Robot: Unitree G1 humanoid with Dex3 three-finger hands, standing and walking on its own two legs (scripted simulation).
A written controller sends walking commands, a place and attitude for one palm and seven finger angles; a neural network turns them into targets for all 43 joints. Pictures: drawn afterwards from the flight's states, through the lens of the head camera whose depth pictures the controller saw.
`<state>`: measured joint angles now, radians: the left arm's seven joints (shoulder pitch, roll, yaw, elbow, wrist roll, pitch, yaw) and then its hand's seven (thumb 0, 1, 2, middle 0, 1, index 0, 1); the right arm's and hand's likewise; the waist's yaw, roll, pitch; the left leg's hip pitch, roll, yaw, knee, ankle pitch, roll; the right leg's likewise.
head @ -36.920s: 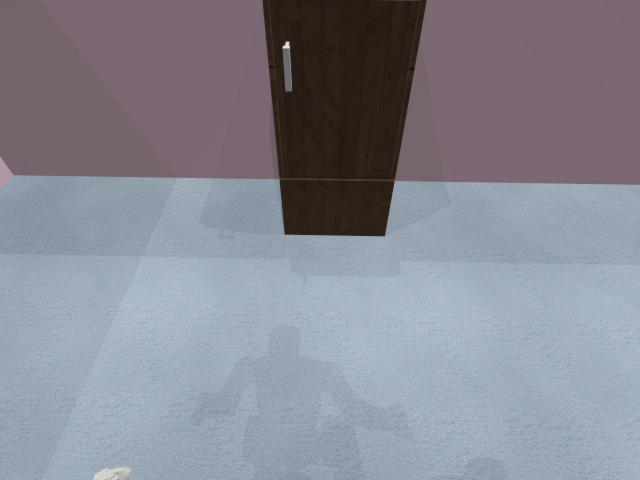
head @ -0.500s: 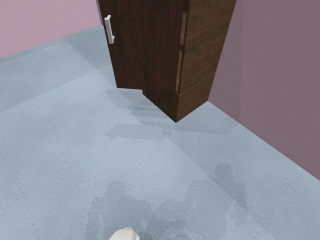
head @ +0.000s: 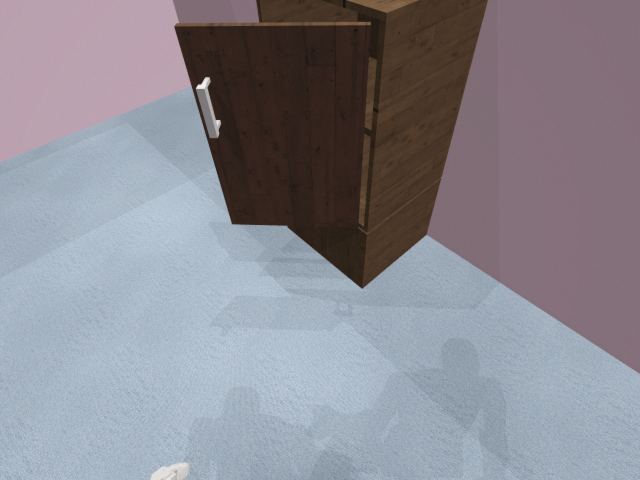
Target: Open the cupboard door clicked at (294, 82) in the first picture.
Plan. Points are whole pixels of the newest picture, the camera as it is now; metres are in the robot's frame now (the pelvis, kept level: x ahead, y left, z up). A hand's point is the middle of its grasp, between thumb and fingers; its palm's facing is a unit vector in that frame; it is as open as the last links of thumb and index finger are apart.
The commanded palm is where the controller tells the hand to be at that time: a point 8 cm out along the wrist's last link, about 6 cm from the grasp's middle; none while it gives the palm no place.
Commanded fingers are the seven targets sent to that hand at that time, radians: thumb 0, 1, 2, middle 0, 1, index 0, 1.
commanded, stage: take the last steps up to it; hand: left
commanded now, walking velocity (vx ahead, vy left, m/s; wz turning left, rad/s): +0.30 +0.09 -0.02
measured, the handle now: (210, 108) +0.87 +0.31 +0.01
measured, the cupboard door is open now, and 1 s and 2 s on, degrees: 44 44 44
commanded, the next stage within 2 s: come to a stop and stand still in 0.56 s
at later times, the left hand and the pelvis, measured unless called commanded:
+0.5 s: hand (158, 456) +0.18 +0.27 -0.17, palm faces +0.03 -0.99 -0.16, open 7.4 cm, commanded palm none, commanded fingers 0.00 0.90 0.90 -0.20 -0.30 -0.20 -0.30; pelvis +0.19 +0.09 +0.01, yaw -3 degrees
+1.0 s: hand (200, 325) +0.40 +0.26 -0.17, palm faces -0.02 -0.99 -0.16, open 7.4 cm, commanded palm none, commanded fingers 0.00 0.90 0.90 -0.20 -0.30 -0.20 -0.30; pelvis +0.30 +0.09 +0.01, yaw -1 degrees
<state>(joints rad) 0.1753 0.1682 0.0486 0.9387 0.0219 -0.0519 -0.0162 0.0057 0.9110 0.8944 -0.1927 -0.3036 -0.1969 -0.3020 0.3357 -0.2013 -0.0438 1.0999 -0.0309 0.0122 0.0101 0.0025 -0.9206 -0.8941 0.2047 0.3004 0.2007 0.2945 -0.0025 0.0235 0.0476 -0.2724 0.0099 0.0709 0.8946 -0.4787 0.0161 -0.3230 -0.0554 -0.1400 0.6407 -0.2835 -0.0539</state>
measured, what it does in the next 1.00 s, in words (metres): walks ahead: left foot, then right foot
